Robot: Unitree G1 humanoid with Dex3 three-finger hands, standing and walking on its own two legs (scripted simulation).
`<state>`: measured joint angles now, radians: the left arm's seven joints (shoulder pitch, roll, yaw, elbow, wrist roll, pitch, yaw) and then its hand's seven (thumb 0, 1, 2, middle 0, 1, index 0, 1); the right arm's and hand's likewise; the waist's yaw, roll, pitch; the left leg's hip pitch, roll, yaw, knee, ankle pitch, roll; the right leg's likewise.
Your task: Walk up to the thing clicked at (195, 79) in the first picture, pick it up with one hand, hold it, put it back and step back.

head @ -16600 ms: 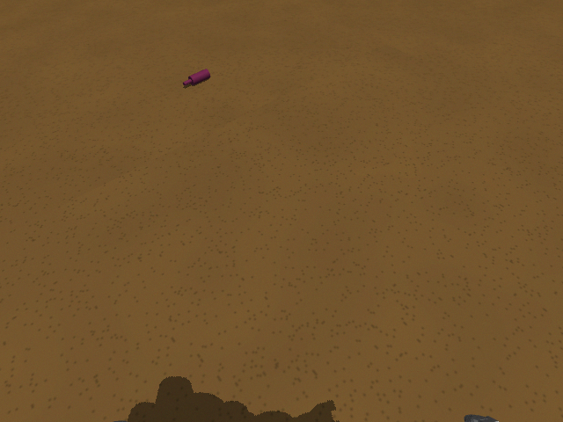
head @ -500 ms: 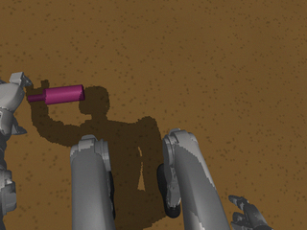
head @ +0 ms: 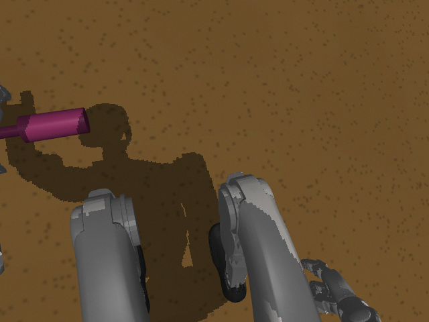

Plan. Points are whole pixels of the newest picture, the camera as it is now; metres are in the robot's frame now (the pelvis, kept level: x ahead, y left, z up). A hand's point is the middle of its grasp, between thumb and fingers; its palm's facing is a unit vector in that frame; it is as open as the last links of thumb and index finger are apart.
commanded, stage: rise first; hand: left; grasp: from above
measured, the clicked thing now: (42, 126) +0.49 +0.34 -0.31
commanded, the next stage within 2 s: none
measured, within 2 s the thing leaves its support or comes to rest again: neither
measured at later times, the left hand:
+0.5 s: hand out of the picture +0.44 +0.36 -0.18, palm faces -0.44 -0.09 -0.89, open 14.1 cm
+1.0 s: hand (9, 131) +0.45 +0.35 -0.20, palm faces -0.44 -0.09 -0.89, open 14.0 cm
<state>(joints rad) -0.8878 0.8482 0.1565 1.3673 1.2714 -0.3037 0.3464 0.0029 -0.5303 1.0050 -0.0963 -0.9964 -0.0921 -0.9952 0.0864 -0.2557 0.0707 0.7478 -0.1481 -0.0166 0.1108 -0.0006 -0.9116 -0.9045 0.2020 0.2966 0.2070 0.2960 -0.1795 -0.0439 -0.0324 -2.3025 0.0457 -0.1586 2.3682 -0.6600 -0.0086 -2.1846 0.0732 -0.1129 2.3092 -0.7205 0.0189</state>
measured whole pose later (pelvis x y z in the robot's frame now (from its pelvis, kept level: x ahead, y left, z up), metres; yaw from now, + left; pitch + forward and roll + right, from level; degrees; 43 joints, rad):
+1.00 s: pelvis +0.00 +0.00 -0.02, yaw -2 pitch +31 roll -10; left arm -0.93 0.92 0.16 1.43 1.27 -0.29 0.37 0.00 -0.52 1.00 -0.10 -1.03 -0.10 -1.03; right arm 0.11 -0.27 0.14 0.72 -0.16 -0.03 0.13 0.00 -0.91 -0.90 0.20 0.30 0.21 0.30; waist -0.24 -0.07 0.03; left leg -2.34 0.05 -0.20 2.44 -0.67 -0.01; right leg -2.21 0.09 -0.14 2.35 -0.71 0.03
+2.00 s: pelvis +0.00 +0.00 -0.02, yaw -2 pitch +31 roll -10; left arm -0.92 0.91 0.15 1.39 1.25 -0.27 0.35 0.00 -0.49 0.98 -0.16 -0.95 -0.14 -0.97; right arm 0.12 -0.28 0.15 0.71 -0.16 -0.04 0.14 0.00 -0.91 -0.90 0.20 0.30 0.21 0.30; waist -0.24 -0.06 0.03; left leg -2.34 0.04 -0.20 2.44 -0.66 -0.01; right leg -2.21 0.08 -0.14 2.35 -0.71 0.03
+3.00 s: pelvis +0.00 +0.00 -0.02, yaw -3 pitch +31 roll -11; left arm -1.00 0.91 0.06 1.44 1.22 -0.23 0.32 0.00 -0.57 1.08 -0.10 -1.00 -0.08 -1.02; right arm 0.15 -0.29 0.19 0.68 -0.16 -0.05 0.14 0.00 -0.90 -0.89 0.20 0.30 0.21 0.30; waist -0.28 -0.06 0.05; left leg -2.35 0.04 -0.21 2.45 -0.66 -0.01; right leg -2.22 0.09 -0.15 2.35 -0.70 0.03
